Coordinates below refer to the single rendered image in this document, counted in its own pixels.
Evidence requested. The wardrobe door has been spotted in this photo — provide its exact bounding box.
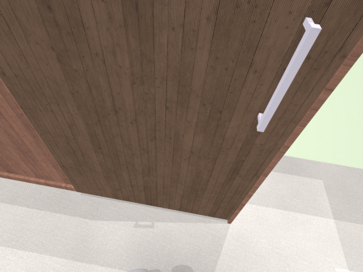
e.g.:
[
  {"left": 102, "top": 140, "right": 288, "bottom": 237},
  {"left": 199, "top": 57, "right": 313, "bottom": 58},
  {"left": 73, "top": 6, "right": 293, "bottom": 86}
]
[
  {"left": 0, "top": 0, "right": 363, "bottom": 220},
  {"left": 0, "top": 78, "right": 72, "bottom": 185}
]

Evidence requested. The handle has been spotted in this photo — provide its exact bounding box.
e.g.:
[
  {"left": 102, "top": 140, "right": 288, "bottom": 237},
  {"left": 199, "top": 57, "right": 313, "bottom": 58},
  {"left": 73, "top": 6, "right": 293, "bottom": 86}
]
[{"left": 257, "top": 17, "right": 322, "bottom": 132}]

